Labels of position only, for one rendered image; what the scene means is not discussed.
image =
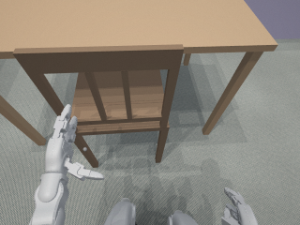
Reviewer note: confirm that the left robot thigh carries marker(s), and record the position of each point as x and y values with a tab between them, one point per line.
123	213

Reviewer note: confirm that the right robot thigh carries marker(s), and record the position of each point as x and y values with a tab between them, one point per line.
180	219

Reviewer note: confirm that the right robot hand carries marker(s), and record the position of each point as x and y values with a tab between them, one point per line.
241	215

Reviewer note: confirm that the robot left forearm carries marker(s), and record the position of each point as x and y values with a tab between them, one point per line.
50	199

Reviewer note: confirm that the chair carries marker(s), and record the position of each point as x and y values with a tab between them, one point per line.
118	89

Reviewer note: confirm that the table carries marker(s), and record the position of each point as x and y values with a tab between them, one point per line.
201	26

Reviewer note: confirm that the robot thigh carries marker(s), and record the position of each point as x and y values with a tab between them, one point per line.
180	219
123	213

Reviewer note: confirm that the left robot hand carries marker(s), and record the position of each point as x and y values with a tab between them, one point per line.
59	147

